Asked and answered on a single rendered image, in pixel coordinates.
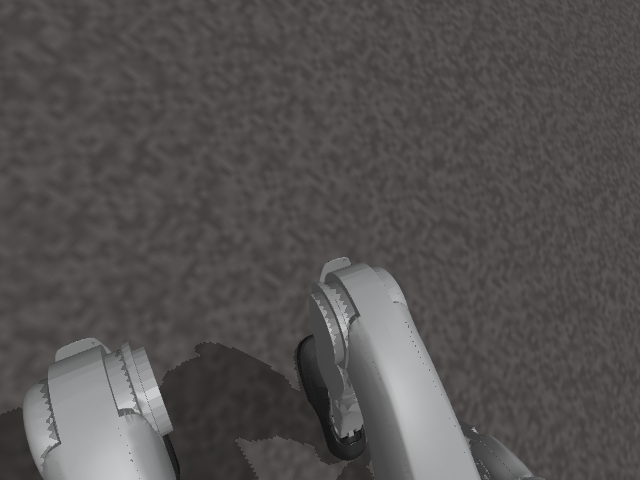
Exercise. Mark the right robot foot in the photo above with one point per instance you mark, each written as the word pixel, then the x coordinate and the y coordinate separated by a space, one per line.
pixel 317 394

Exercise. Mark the right robot hand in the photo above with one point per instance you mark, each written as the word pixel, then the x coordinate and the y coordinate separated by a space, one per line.
pixel 493 460

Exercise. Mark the left robot foot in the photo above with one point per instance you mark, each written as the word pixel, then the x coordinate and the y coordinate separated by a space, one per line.
pixel 172 456

